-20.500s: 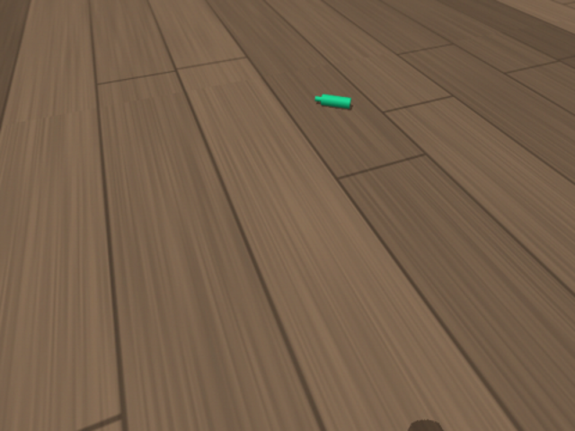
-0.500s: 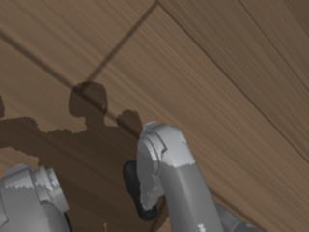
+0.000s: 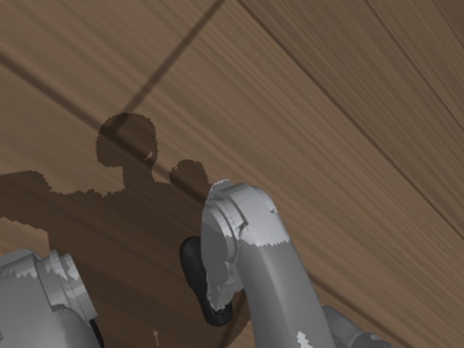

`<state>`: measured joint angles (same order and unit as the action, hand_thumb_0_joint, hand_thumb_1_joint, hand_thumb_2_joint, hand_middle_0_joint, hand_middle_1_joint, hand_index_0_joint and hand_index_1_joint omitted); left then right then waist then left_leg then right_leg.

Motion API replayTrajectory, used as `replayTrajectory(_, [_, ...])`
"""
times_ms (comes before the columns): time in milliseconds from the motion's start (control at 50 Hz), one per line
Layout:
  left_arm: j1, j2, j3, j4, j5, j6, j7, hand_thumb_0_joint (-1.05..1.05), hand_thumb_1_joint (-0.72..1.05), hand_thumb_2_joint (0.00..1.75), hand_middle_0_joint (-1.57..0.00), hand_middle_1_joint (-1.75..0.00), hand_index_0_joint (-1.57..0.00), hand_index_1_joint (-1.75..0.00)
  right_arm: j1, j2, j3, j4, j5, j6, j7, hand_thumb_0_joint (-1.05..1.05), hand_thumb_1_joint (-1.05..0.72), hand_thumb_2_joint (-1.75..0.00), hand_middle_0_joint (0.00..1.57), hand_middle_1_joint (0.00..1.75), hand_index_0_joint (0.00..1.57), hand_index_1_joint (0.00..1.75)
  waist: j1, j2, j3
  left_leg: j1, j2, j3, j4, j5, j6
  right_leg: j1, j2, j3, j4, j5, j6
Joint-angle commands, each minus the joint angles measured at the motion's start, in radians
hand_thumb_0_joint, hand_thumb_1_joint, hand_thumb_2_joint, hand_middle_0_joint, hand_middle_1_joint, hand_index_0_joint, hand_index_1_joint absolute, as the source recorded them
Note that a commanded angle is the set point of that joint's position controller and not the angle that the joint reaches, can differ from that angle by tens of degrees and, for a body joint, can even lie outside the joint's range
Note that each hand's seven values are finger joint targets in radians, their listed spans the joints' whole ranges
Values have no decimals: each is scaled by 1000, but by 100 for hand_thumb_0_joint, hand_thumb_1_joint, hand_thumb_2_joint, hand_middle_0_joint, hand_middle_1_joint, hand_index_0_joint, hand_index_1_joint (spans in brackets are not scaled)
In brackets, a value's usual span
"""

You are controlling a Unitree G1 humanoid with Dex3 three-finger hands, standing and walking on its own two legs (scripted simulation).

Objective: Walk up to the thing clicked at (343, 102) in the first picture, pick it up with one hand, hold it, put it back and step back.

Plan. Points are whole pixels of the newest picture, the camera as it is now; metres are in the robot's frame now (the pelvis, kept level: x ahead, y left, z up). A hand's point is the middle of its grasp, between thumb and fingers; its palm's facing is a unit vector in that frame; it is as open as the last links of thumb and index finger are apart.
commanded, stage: close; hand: left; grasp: from above
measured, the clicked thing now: out of the picture +0.44 +0.36 -0.26
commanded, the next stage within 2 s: settle in 1.40 s
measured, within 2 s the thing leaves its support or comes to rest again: leaves its support in 1.88 s
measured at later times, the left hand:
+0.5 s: hand out of the picture +0.43 +0.33 -0.25, palm faces -0.45 -0.13 -0.89, open 11.7 cm
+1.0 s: hand out of the picture +0.43 +0.33 -0.25, palm faces -0.44 -0.15 -0.88, open 9.8 cm
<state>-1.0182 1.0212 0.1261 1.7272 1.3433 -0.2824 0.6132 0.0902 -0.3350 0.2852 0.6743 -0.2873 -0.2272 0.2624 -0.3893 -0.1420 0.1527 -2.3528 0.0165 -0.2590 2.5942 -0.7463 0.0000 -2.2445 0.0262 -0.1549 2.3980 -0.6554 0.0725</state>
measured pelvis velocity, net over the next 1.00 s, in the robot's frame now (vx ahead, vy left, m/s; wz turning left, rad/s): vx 0.00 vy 0.00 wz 0.00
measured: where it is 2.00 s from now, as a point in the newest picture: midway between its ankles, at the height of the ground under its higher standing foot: (157, 331)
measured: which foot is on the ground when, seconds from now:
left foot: down 0.00-1.00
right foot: down 0.00-1.00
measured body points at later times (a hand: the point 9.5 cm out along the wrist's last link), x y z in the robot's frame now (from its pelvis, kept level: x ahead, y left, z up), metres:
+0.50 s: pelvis +0.00 +0.00 +0.00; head +0.26 +0.15 +0.34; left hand +0.45 +0.33 -0.20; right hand +0.06 -0.25 -0.05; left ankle +0.06 +0.12 -0.26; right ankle +0.12 -0.13 -0.26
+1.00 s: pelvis +0.00 +0.00 +0.00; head +0.26 +0.14 +0.34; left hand +0.45 +0.33 -0.20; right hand +0.06 -0.25 -0.05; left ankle +0.06 +0.12 -0.26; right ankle +0.12 -0.13 -0.26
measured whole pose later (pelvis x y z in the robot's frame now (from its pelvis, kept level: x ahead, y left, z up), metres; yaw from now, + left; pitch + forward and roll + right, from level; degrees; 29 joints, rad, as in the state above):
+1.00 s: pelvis +0.00 +0.00 +0.00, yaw +0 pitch +27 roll -15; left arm -1.02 1.03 0.12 1.72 1.32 -0.28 0.61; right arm 0.09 -0.34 0.30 0.66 -0.28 -0.24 0.26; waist -0.39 -0.15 0.16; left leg -2.35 0.02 -0.26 2.59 -0.73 0.00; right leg -2.24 0.03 -0.16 2.38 -0.64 0.07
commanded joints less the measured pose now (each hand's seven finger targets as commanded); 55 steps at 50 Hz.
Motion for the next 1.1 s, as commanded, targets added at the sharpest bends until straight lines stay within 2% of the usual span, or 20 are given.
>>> replayTrajectory(0, [-224, 203, 2, -88, -16, -5, 36, 0, -33, 88, -18, -95, -19, -94, 182, -340, -107, 13, 4, 7, -10, 0, -89, -90, 20, 30, 20, 30, -35, 550, -610, 485, 21, 114, -293, 258, 2, 338, 50, -113, -184, 260, -86])
replayTrajectory(120, [-235, 207, -1, -86, -6, -5, 27, 0, -26, 85, -23, -93, -25, -91, 176, -337, -99, -6, 3, 11, -11, 0, -89, -90, 20, 30, 20, 30, -42, 542, -616, 503, 22, 103, -301, 250, 1, 333, 47, -117, -180, 257, -84])
replayTrajectory(140, [-257, 223, 15, -110, -16, -9, 31, 0, -26, 84, -24, -92, -25, -90, 167, -337, -100, 1, 9, 12, -14, 0, -89, -90, 20, 30, 20, 30, -28, 553, -626, 499, 22, 96, -307, 247, -1, 323, 47, -122, -179, 251, -86])
replayTrajectory(180, [-230, 190, -12, -61, -13, -10, 25, 0, -23, 81, -26, -91, -27, -89, 163, -336, -100, -3, 5, 12, -13, 0, -89, -90, 20, 30, 20, 30, -43, 533, -580, 470, 22, 103, -305, 219, 1, 316, 49, -117, -182, 230, -85])
replayTrajectory(260, [-259, 224, -5, -116, -7, -21, 36, 0, -20, 80, -27, -89, -29, -87, 157, -330, -86, -4, 7, 13, -19, 0, -89, -90, 20, 30, 20, 30, -34, 545, -615, 479, 20, 105, -296, 230, 3, 333, 47, -118, -186, 245, -84])
replayTrajectory(320, [-241, 192, -26, -94, -1, -20, 38, 0, -15, 78, -31, -87, -33, -85, 155, -332, -86, -7, 1, 4, -14, 0, -89, -90, 20, 30, 20, 30, -45, 542, -585, 495, 23, 102, -295, 233, -1, 311, 48, -123, -173, 244, -82])
replayTrajectory(360, [-262, 221, -11, -119, 8, -19, 48, 0, -11, 78, -34, -87, -36, -85, 163, -337, -86, -8, 2, 3, -17, 0, -89, -90, 20, 30, 20, 30, -42, 571, -612, 524, 25, 101, -301, 246, -5, 321, 48, -121, -175, 253, -84])
replayTrajectory(380, [-275, 228, -5, -142, 0, -20, 53, 0, -10, 77, -35, -85, -37, -83, 153, -339, -90, -3, 3, 2, -17, 0, -89, -90, 20, 30, 20, 30, -31, 585, -631, 537, 27, 93, -310, 250, -9, 313, 47, -124, -173, 252, -86])
replayTrajectory(420, [-230, 185, -28, -84, -3, -11, 57, 0, -10, 75, -35, -84, -37, -82, 148, -337, -94, -3, -2, -2, -14, 0, -89, -90, 20, 30, 20, 30, -43, 565, -587, 508, 28, 98, -310, 227, -9, 312, 52, -122, -179, 239, -86])
replayTrajectory(460, [-232, 192, -32, -79, -1, -3, 60, 0, -8, 72, -36, -85, -38, -82, 145, -337, -88, -4, -4, -5, -16, 0, -89, -90, 20, 30, 20, 30, -43, 545, -579, 487, 26, 103, -310, 211, -4, 324, 53, -120, -196, 231, -85])
replayTrajectory(540, [-250, 225, -2, -113, -12, 4, 63, 0, -3, 72, -40, -81, -42, -79, 152, -342, -87, 3, 0, -12, -9, 0, -89, -90, 20, 30, 20, 30, -28, 564, -615, 514, 28, 93, -309, 263, -8, 325, 50, -122, -179, 261, -85])
replayTrajectory(600, [-211, 186, -21, -49, -21, 10, 59, 0, 1, 69, -43, -80, -46, -78, 146, -339, -81, -3, -3, -15, -6, 0, -89, -90, 20, 30, 20, 30, -48, 519, -573, 471, 26, 98, -299, 239, -1, 335, 51, -122, -188, 254, -81])
replayTrajectory(680, [-245, 236, -9, -84, -25, 12, 46, 0, 5, 64, -46, -76, -49, -73, 153, -353, -89, -11, 5, -19, -10, 0, -89, -90, 20, 30, 20, 30, -38, 545, -588, 489, 27, 103, -304, 225, -1, 344, 50, -111, -191, 237, -84])
replayTrajectory(700, [-257, 264, 18, -120, -31, 7, 49, 0, 5, 64, -47, -75, -49, -72, 161, -352, -84, -7, 5, -17, -11, 0, -89, -90, 20, 30, 20, 30, -25, 557, -626, 508, 27, 99, -305, 253, -3, 353, 50, -116, -189, 255, -85])
replayTrajectory(760, [-222, 214, -13, -88, -33, 6, 41, 0, 8, 61, -48, -75, -51, -72, 154, -337, -75, -13, 0, -18, -9, 0, -89, -90, 20, 30, 20, 30, -47, 524, -598, 479, 25, 113, -286, 235, 4, 372, 51, -110, -197, 251, -79])
replayTrajectory(820, [-248, 261, 9, -143, -35, 6, 36, 0, 11, 61, -51, -73, -54, -70, 163, -344, -83, -10, 11, -15, -14, 0, -89, -90, 20, 30, 20, 30, -33, 535, -629, 483, 24, 116, -284, 247, 7, 375, 50, -107, -203, 262, -80])
replayTrajectory(880, [-244, 252, 16, -154, -39, 3, 31, 0, 14, 61, -54, -71, -56, -69, 168, -350, -96, -2, 9, -11, -12, 0, -89, -90, 20, 30, 20, 30, -18, 587, -661, 524, 29, 101, -300, 282, -6, 362, 50, -113, -183, 274, -89])
replayTrajectory(920, [-208, 216, -3, -94, -39, 5, 27, 0, 18, 60, -56, -71, -59, -68, 155, -344, -89, -3, 11, -6, -13, 0, -89, -90, 20, 30, 20, 30, -31, 534, -605, 478, 27, 104, -291, 256, -2, 354, 52, -114, -184, 263, -85])
replayTrajectory(1020, [-213, 210, -8, -77, -41, -5, 3, 0, 25, 60, -61, -71, -64, -68, 161, -335, -84, -6, 14, -2, -12, 0, -89, -90, 20, 30, 20, 30, -36, 523, -562, 468, 24, 98, -303, 230, -1, 322, 47, -121, -188, 236, -84])
replayTrajectory(1080, [-200, 227, 0, -77, -31, -14, 8, 0, 31, 61, -64, -73, -68, -69, 165, -336, -79, -11, 10, 10, -16, 0, -89, -90, 20, 30, 20, 30, -26, 536, -609, 497, 24, 93, -312, 253, -4, 345, 50, -122, -184, 251, -87])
